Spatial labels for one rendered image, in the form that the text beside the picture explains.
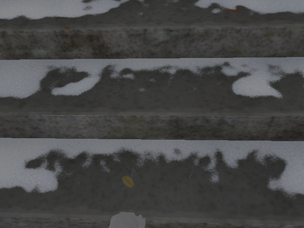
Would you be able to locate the robot left thigh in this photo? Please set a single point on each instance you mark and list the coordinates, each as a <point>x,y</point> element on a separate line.
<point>127,220</point>

